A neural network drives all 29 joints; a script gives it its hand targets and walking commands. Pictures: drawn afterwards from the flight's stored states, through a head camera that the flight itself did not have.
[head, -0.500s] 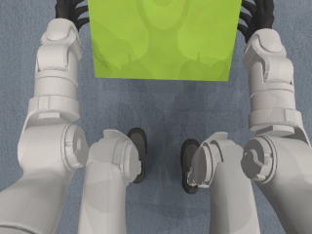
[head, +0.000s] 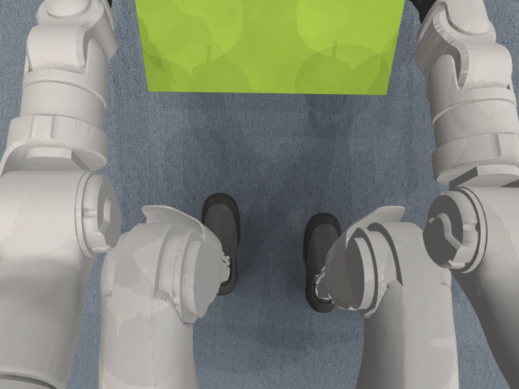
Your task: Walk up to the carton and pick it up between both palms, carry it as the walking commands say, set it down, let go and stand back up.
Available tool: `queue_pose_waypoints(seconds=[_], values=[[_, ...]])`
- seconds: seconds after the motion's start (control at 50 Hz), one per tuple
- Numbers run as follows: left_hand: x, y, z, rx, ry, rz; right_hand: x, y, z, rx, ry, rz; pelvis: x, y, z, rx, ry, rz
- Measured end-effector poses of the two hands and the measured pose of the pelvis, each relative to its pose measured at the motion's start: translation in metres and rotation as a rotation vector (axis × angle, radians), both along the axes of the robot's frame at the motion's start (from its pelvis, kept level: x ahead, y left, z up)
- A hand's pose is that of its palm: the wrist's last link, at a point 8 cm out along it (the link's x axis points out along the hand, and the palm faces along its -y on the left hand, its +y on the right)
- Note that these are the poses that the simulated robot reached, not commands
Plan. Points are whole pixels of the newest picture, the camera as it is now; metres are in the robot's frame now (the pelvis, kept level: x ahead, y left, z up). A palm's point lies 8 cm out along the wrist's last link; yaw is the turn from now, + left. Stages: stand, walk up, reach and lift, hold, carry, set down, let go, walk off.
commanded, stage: set down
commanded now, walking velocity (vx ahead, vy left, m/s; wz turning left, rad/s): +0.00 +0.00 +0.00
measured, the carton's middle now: (267, 6) +0.56 +0.04 -0.25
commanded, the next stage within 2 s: none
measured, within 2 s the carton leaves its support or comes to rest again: rests again in 1.72 s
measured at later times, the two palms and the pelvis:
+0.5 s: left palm out of the picture +0.55 +0.23 -0.17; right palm out of the picture +0.56 -0.15 -0.17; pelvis -0.01 +0.00 -0.01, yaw -1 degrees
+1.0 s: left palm out of the picture +0.56 +0.23 -0.18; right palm out of the picture +0.57 -0.15 -0.19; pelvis +0.01 +0.00 -0.02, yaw -1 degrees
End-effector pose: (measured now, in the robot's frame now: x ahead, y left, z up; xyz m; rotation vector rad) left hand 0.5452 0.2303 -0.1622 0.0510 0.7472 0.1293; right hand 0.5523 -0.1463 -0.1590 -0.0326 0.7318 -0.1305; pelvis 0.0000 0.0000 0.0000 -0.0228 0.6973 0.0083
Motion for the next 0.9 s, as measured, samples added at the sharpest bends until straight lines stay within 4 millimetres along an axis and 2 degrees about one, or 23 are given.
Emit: queue_pose_waypoints(seconds=[0.48, 0.9], values=[[0.005, -0.001, -0.006, -0.029, -0.011, -0.015, 0.002, -0.005, -0.012, 0.019, -0.006, 0.001, -0.006, -0.004, -0.013, 0.004, -0.098, -0.016], [0.016, 0.002, -0.020, -0.063, -0.030, -0.029, 0.014, -0.005, -0.024, 0.039, -0.016, 0.009, 0.003, -0.002, -0.020, 0.000, -0.096, -0.017]])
